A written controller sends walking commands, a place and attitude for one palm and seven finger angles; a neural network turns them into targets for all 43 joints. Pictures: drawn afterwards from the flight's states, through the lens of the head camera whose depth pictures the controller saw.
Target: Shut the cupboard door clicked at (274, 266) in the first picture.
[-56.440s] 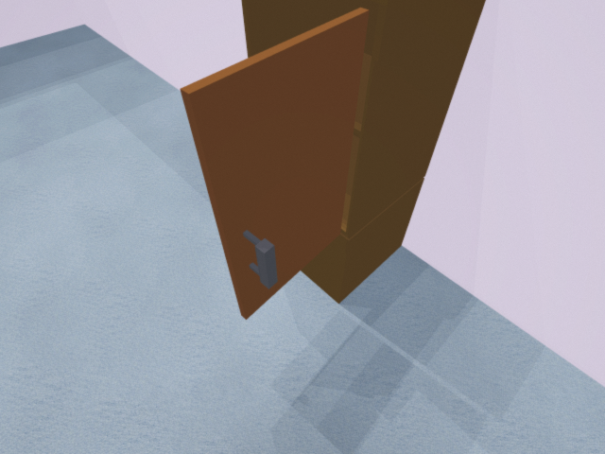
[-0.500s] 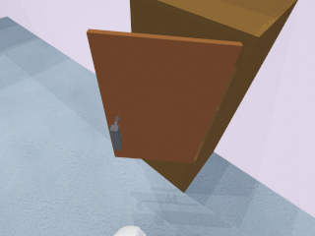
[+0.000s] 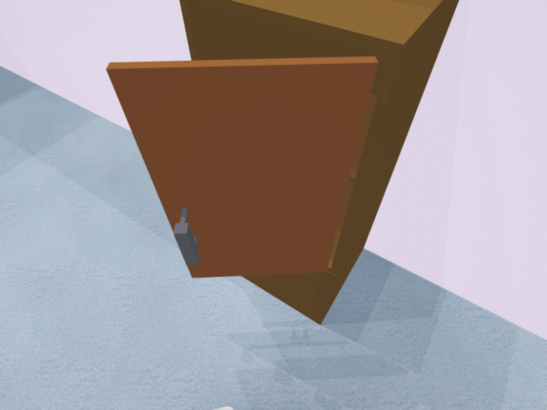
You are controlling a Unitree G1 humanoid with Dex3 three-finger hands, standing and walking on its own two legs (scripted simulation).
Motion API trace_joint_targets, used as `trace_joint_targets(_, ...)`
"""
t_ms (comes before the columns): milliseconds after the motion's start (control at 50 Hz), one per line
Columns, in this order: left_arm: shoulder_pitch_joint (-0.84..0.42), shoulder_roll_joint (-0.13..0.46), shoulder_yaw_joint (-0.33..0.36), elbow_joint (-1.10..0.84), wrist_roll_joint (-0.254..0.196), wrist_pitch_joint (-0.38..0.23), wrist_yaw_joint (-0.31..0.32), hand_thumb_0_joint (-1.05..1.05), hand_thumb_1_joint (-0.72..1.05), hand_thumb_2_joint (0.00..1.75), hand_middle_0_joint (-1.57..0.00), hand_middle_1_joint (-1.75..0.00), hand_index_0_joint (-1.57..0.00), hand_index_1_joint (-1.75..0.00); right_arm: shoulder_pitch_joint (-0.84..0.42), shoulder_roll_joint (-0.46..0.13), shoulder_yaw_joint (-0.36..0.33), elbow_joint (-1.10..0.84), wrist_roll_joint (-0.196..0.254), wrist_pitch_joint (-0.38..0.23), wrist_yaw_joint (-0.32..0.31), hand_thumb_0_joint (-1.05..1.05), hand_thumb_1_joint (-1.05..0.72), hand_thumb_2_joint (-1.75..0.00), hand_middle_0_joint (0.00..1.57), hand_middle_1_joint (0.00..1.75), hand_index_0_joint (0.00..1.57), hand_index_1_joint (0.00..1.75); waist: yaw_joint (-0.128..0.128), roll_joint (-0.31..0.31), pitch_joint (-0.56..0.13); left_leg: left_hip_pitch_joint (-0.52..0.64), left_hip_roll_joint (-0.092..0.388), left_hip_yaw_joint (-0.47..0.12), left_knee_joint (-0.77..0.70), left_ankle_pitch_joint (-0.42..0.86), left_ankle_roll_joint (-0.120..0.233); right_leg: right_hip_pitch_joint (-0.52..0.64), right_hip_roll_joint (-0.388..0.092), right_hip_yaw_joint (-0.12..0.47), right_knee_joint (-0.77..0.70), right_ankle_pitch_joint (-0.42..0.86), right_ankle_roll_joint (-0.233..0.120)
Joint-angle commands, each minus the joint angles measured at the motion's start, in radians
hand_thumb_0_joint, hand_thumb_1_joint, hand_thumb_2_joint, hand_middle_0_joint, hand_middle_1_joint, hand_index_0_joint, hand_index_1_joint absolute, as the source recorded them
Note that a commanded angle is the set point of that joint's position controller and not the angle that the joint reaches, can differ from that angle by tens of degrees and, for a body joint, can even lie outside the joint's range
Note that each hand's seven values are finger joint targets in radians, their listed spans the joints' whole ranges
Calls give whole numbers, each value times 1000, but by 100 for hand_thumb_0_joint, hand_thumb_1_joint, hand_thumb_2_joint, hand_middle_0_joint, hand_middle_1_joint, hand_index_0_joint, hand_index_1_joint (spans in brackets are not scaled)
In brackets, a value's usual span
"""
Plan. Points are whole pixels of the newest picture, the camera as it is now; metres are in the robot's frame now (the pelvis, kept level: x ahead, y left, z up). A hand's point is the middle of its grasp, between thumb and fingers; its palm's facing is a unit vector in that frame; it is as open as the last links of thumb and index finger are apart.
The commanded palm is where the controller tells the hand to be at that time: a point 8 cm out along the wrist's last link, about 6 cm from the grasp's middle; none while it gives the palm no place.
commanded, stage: come to a stop and stand still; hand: left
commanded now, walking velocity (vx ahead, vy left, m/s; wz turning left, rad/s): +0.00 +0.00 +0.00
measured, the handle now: (188, 236) +0.46 +0.19 -0.10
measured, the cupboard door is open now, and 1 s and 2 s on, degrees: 36 36 36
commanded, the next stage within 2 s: look again from close up in 0.68 s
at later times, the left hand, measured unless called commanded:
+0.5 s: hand out of the picture +0.03 +0.15 -0.17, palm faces +0.01 -0.98 -0.19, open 7.3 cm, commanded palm none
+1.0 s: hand out of the picture +0.05 +0.16 -0.17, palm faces +0.01 -0.98 -0.19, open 7.3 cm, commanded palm none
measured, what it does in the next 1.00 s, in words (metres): stands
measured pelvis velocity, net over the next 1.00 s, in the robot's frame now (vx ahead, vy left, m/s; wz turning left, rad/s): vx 0.04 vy -0.01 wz -0.01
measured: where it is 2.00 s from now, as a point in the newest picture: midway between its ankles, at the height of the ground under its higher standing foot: outside the picture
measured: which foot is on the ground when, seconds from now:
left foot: down 0.00-1.00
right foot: down 0.00-1.00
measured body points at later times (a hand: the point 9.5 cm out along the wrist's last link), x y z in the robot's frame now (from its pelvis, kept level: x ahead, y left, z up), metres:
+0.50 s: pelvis +0.04 -0.02 +0.01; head +0.06 -0.01 +0.45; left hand +0.03 +0.21 -0.16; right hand +0.08 -0.25 -0.15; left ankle +0.02 +0.08 -0.73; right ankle -0.02 -0.12 -0.73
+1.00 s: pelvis +0.04 -0.01 +0.01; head +0.06 +0.00 +0.46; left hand +0.05 +0.21 -0.16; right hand +0.05 -0.24 -0.15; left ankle +0.02 +0.08 -0.73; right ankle -0.02 -0.12 -0.73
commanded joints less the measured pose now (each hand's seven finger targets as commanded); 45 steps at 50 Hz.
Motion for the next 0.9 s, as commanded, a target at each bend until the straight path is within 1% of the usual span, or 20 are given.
trace_joint_targets(0, -1, 138, 21, -51, 1, -39, 26, 0, 90, 90, -20, -30, -20, -30, 2, -11, 15, -107, 9, -45, 4, 0, -90, -90, 20, 30, 20, 30, -2, -175, -51, 62, -25, 41, -41, -79, 15, -8, -234, 154, -131, 285, -162)
trace_joint_targets(20, 4, 137, 16, -40, -3, -35, 24, 0, 90, 90, -20, -30, -20, -30, 27, 0, 22, -85, 12, -52, -4, 0, -90, -90, 20, 30, 20, 30, -3, -157, -60, 160, -42, 51, -176, -15, 11, -20, -209, 135, -76, 291, -137)
trace_joint_targets(40, 21, 125, 13, -25, -9, -32, 22, 0, 90, 90, -20, -30, -20, -30, 68, -4, 26, -52, 11, -63, -7, 0, -90, -90, 20, 30, 20, 30, -7, -73, -61, 228, -33, 31, -286, 116, 13, -18, -170, 108, -3, 271, -99)
trace_joint_targets(60, 52, 109, 8, -17, -15, -24, 18, 0, 90, 90, -20, -30, -20, -30, 82, -49, 27, -38, 10, -70, -12, 0, -90, -90, 20, 30, 20, 30, 14, 26, -54, 255, 38, -55, -309, 279, 48, -51, -116, 87, 42, 161, -55)
trace_joint_targets(80, 79, 88, 8, -13, -14, -15, 19, 0, 90, 90, -20, -30, -20, -30, 71, -87, 25, -40, 9, -66, -18, 0, -90, -90, 20, 30, 20, 30, 33, 39, -13, 198, 112, -116, -332, 296, 90, -59, -81, 58, 22, 9, -35)
trace_joint_targets(100, 65, 85, 3, -7, -10, -7, 18, 0, 90, 90, -20, -30, -20, -30, 46, -91, 28, -35, 7, -64, -22, 0, -90, -90, 20, 30, 20, 30, 33, 110, 20, 155, 115, -173, -392, 260, 111, -53, -57, 22, 47, -77, -25)
trace_joint_targets(120, 66, 85, 0, -2, -8, -2, 15, 0, 90, 90, -20, -30, -20, -30, 15, -94, 29, -38, 9, -60, -26, 0, -90, -90, 20, 30, 20, 30, 46, 100, 68, 119, 118, -187, -427, 182, 120, -59, -51, 21, 42, -100, -22)
trace_joint_targets(140, 82, 81, -5, 10, -7, -6, 13, 0, 90, 90, -20, -30, -20, -30, -12, -80, 34, -38, 10, -62, -27, 0, -90, -90, 20, 30, 20, 30, 58, 93, 87, 98, 99, -165, -433, 155, 115, -39, -66, 34, 5, -59, -24)
trace_joint_targets(180, 96, 93, -8, 28, -9, -13, 10, 0, 90, 90, -20, -30, -20, -30, -31, -69, 38, -35, 15, -62, -26, 0, -90, -90, 20, 30, 20, 30, 55, -69, 57, 128, 46, -97, -379, 147, 85, -11, -97, 84, -51, 47, -34)
trace_joint_targets(200, 95, 96, -11, 32, -10, -19, 10, 0, 90, 90, -20, -30, -20, -30, -27, -65, 39, -29, 17, -65, -25, 0, -90, -90, 20, 30, 20, 30, 45, -116, 28, 173, 27, -65, -348, 191, 72, -10, -116, 105, -66, 108, -36)
trace_joint_targets(240, 87, 105, -13, 37, -11, -27, 12, 0, 90, 90, -20, -30, -20, -30, -21, -53, 44, -6, 19, -71, -27, 0, -90, -90, 20, 30, 20, 30, 33, -109, -9, 238, 21, -39, -339, 273, 62, 0, -132, 112, -68, 230, -34)
trace_joint_targets(280, 90, 115, -13, 41, -12, -27, 14, 0, 90, 90, -20, -30, -20, -30, -23, -63, 45, 8, 19, -71, -28, 0, -90, -90, 20, 30, 20, 30, 33, -103, -34, 262, 22, -31, -330, 314, 58, 21, -139, 110, -61, 279, -31)
trace_joint_targets(320, 97, 120, -15, 49, -12, -25, 14, 0, 90, 90, -20, -30, -20, -30, -36, -69, 48, 18, 21, -71, -28, 0, -90, -90, 20, 30, 20, 30, 38, -97, -28, 266, 24, -28, -337, 308, 56, 24, -142, 111, -66, 276, -28)
trace_joint_targets(360, 104, 123, -15, 59, -11, -27, 16, 0, 90, 90, -20, -30, -20, -30, -44, -67, 50, 29, 22, -72, -30, 0, -90, -90, 20, 30, 20, 30, 38, -95, -35, 273, 21, -23, -331, 349, 54, 45, -146, 114, -63, 353, -29)
trace_joint_targets(480, 116, 129, -14, 78, -12, -24, 19, 0, 90, 90, -20, -30, -20, -30, -59, -67, 52, 55, 23, -70, -35, 0, -90, -90, 20, 30, 20, 30, 43, -82, -33, 291, 23, -14, -332, 390, 49, 65, -153, 112, -66, 427, -26)
trace_joint_targets(620, 108, 128, -13, 87, -12, -18, 18, 0, 90, 90, -20, -30, -20, -30, -61, -65, 53, 77, 23, -67, -37, 0, -90, -90, 20, 30, 20, 30, 47, -75, -18, 298, 27, -18, -359, 372, 49, 66, -153, 111, -85, 373, -25)
trace_joint_targets(640, 112, 124, -11, 86, -10, -19, 18, 0, 90, 90, -20, -30, -20, -30, -65, -57, 53, 80, 24, -69, -36, 0, -90, -90, 20, 30, 20, 30, 51, -98, 1, 291, 25, -15, -362, 371, 52, 65, -150, 104, -90, 381, -21)
trace_joint_targets(700, 102, 127, -10, 87, -12, -17, 18, 0, 90, 90, -20, -30, -20, -30, -59, -63, 52, 84, 22, -68, -38, 0, -90, -90, 20, 30, 20, 30, 49, -69, -16, 299, 26, -17, -367, 379, 48, 74, -154, 110, -90, 375, -24)
trace_joint_targets(840, 101, 124, -8, 88, -12, -16, 17, 0, 90, 90, -20, -30, -20, -30, -49, -54, 54, 95, 24, -70, -38, 0, -90, -90, 20, 30, 20, 30, 55, -95, 12, 288, 24, -22, -387, 356, 52, 74, -152, 104, -106, 345, -22)
trace_joint_targets(880, 89, 125, -8, 90, -13, -14, 17, 0, 90, 90, -20, -30, -20, -30, -42, -61, 53, 97, 21, -69, -38, 0, -90, -90, 20, 30, 20, 30, 50, -77, 3, 291, 26, -25, -392, 358, 50, 73, -153, 105, -104, 322, -25)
